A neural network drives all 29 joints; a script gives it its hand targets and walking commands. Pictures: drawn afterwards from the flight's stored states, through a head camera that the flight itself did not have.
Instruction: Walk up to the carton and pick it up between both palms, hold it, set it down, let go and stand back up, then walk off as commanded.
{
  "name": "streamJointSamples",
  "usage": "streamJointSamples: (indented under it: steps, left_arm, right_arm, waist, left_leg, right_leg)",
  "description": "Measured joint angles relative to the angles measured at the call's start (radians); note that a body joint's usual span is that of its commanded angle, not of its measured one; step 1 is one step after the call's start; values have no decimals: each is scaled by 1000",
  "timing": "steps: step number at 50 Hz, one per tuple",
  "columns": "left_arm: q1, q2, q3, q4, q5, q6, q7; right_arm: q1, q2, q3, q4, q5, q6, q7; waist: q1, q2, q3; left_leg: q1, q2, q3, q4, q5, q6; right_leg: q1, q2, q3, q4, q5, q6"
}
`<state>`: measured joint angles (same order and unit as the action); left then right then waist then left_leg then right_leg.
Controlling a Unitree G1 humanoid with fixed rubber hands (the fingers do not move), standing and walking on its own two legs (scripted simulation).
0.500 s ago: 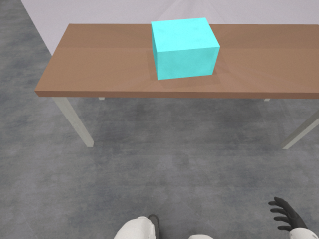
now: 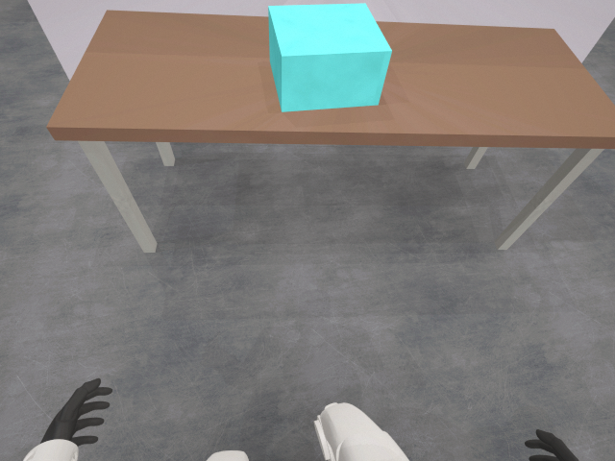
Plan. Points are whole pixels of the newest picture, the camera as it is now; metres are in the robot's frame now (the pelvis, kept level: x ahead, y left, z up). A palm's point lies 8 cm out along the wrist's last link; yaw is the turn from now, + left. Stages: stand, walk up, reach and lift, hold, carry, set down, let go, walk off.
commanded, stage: walk off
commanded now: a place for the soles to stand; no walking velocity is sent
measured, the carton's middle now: (324, 56) +1.00 -0.10 -0.07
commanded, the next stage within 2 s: none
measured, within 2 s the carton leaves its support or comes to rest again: neither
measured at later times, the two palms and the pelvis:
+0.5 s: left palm out of the picture +0.01 +0.30 -0.06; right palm out of the picture -0.02 -0.36 -0.08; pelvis -0.14 -0.03 +0.00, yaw +2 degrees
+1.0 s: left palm out of the picture -0.13 +0.26 -0.04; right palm out of the picture -0.09 -0.37 -0.08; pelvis -0.21 -0.06 +0.02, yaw +0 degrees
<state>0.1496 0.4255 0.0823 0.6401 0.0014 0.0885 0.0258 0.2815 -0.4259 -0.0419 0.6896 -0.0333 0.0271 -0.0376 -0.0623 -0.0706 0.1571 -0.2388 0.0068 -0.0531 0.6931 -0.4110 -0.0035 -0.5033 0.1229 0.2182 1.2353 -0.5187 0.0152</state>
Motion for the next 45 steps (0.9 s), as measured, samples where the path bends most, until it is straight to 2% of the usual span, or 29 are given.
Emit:
streamJointSamples:
  steps: [3,5,7,9,11,13,15,17,20,23,25,27,29,31,33,34,36,39,40,41,42,45]
  left_arm:
    - [38,-11,3,22,3,1,-10]
    - [42,-11,4,49,4,0,-17]
    - [46,-8,7,67,8,-8,-19]
    - [32,-28,9,89,12,-14,-18]
    - [37,-30,9,78,18,-15,-19]
    - [47,-32,10,56,22,-22,-21]
    - [37,-30,6,45,22,-18,-21]
    - [16,-21,2,35,21,-17,-16]
    - [-9,-12,-4,7,25,-19,-12]
    - [-27,-6,-18,-10,31,-19,-12]
    - [-35,5,-21,-10,30,-13,-13]
    - [-26,15,-12,16,13,-11,-12]
    - [22,2,0,33,4,-7,-8]
    - [54,1,3,60,-4,-4,-14]
    - [74,10,6,90,-5,-4,-24]
    - [86,11,9,98,-3,-5,-28]
    - [111,10,13,117,-2,-12,-30]
    - [149,8,18,133,2,-29,-32]
    - [153,-4,19,144,5,-36,-30]
    - [150,-23,12,156,7,-41,-27]
    - [151,-37,2,159,10,-46,-24]
    - [169,-56,-15,132,11,-73,-22]
  right_arm:
    - [-49,-21,-1,-30,-6,1,-11]
    - [-70,-36,-4,-45,-4,-2,-18]
    - [-83,-55,-1,-49,4,4,-22]
    - [-105,-76,-9,-27,18,13,-17]
    - [-106,-66,-13,-1,29,24,-26]
    - [-103,-49,-15,11,36,32,-35]
    - [-98,-48,-9,12,41,28,-31]
    - [-97,-50,2,14,43,25,-28]
    - [-93,-51,-3,26,44,26,-18]
    - [-81,-47,-16,47,44,27,0]
    - [-71,-38,-25,65,45,20,11]
    - [-71,-13,-26,88,29,13,16]
    - [-65,-9,-23,79,10,7,16]
    - [-70,0,-31,68,1,-2,12]
    - [-83,10,-33,62,0,-6,8]
    - [-92,10,-33,56,-2,-6,6]
    - [-111,14,-33,41,-3,-10,7]
    - [-127,15,-25,9,-3,-10,15]
    - [-132,11,-26,5,-1,-8,17]
    - [-129,4,-26,8,6,-7,18]
    - [-116,0,-24,17,15,-5,22]
    - [-84,4,-17,59,31,5,24]
  waist:
    - [26,24,27]
    - [39,41,44]
    - [59,58,54]
    - [59,121,86]
    - [73,115,74]
    - [101,96,50]
    - [112,98,39]
    - [112,97,35]
    - [101,93,23]
    - [88,81,5]
    - [75,56,-5]
    - [83,-5,0]
    - [68,2,-14]
    - [45,6,-13]
    - [41,-2,-18]
    - [45,-1,-20]
    - [56,8,-29]
    - [80,28,-41]
    - [85,53,-32]
    - [77,93,-24]
    - [71,118,-30]
    - [100,117,-86]
  left_leg:
    - [-35,30,12,2,21,-5]
    - [-57,43,10,6,36,-20]
    - [-83,54,11,35,43,-22]
    - [-114,72,-35,111,43,12]
    - [-159,-9,-76,266,-98,23]
    - [-190,-94,-99,415,-172,27]
    - [-201,-130,-100,517,-154,18]
    - [-189,-132,-83,551,-130,2]
    - [-131,-104,-62,453,-119,-22]
    - [-22,-50,-30,153,-119,-18]
    - [47,-33,-7,-46,-22,0]
    - [53,-56,21,-48,50,3]
    - [37,-35,21,-11,32,11]
    - [30,-27,8,-7,34,13]
    - [12,-29,2,-19,57,6]
    - [-1,-26,2,-21,67,3]
    - [-26,-17,6,-27,83,-9]
    - [-54,3,21,-19,91,-21]
    - [-52,22,20,-11,89,-27]
    - [-47,40,-1,-8,89,-19]
    - [-47,36,-23,2,63,-13]
    - [-59,-17,-39,62,-38,5]
  right_leg:
    - [48,-20,-26,-97,5,15]
    - [116,-55,-64,-270,32,18]
    - [209,-81,-101,-505,119,4]
    - [236,-50,-140,-557,150,-23]
    - [217,-67,-136,-543,166,-30]
    - [203,-90,-112,-562,193,-30]
    - [205,-102,-107,-605,234,-32]
    - [201,-110,-112,-630,265,-32]
    - [182,-116,-131,-641,296,-26]
    - [152,-115,-155,-622,311,-20]
    - [118,-123,-169,-573,303,-11]
    - [95,-131,-132,-498,237,-6]
    - [59,-81,-105,-334,96,8]
    - [42,-50,-73,-147,69,12]
    - [52,-45,-43,-55,90,12]
    - [68,-51,-41,-60,96,13]
    - [126,-75,-58,-175,77,19]
    - [260,-117,-126,-482,51,11]
    - [288,-105,-140,-550,108,-4]
    - [312,-86,-162,-580,138,-17]
    - [326,-80,-178,-601,153,-25]
    - [317,-105,-157,-632,171,-36]
